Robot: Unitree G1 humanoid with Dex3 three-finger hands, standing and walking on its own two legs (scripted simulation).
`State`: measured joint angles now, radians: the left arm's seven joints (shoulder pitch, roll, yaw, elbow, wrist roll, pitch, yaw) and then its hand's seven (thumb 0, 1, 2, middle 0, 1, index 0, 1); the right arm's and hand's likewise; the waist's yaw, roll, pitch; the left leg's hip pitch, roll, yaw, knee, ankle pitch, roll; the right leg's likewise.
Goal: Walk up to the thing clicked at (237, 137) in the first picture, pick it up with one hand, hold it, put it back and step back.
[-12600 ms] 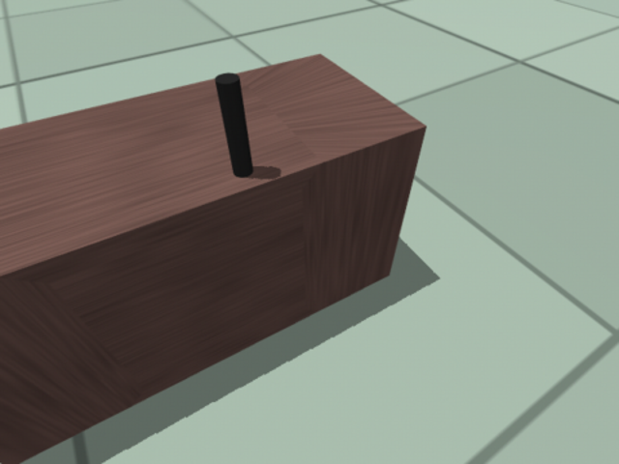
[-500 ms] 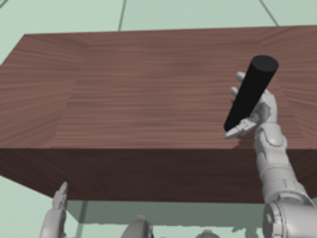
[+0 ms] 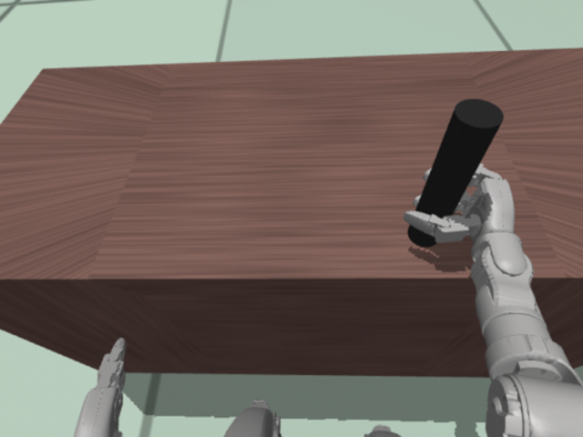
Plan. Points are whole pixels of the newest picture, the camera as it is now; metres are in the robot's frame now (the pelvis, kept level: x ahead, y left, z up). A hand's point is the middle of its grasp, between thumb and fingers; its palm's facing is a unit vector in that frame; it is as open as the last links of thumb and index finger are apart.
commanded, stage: settle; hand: right
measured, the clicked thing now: (445, 186) +0.43 -0.15 +0.10
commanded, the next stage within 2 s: lift in 0.84 s
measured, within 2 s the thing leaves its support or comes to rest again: leaves its support in 0.14 s
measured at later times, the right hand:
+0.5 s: hand (448, 176) +0.44 -0.16 +0.11, palm faces +0.01 +1.00 +0.01, open 7.3 cm
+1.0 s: hand (450, 159) +0.45 -0.15 +0.14, palm faces +0.00 +1.00 +0.01, open 7.3 cm
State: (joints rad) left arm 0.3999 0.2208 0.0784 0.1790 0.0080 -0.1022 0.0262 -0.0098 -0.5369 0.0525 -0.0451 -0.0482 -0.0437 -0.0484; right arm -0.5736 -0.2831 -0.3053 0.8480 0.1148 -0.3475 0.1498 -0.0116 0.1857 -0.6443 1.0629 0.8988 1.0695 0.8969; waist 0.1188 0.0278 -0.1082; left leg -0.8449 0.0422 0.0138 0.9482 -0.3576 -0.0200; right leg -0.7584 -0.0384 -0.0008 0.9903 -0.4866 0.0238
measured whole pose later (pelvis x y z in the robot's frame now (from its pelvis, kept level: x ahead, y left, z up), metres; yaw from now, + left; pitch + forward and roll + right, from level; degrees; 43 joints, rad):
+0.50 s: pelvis +0.00 +0.00 +0.01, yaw +0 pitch +12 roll +0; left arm 0.36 0.23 0.08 0.27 -0.01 -0.09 0.05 -0.01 -0.54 0.05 -0.06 -0.05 -0.05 -0.06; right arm -0.62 -0.29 -0.28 0.82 0.13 -0.26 0.15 -0.02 0.16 -1.15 0.93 1.19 0.94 1.19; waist 0.10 0.01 -0.10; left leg -0.75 0.04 0.01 0.87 -0.33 -0.02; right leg -0.66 -0.04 -0.01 0.90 -0.45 0.02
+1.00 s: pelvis +0.01 +0.00 +0.03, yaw +0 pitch +9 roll +0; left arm 0.32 0.23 0.07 0.37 -0.02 -0.10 0.06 -0.01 -0.54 0.05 -0.05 -0.05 -0.05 -0.05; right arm -0.64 -0.29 -0.27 0.82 0.14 -0.20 0.15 -0.02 0.15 -1.17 0.91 1.23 0.91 1.22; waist 0.09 0.00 -0.08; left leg -0.64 0.04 0.01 0.77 -0.29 -0.02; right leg -0.54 -0.03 -0.01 0.79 -0.41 0.03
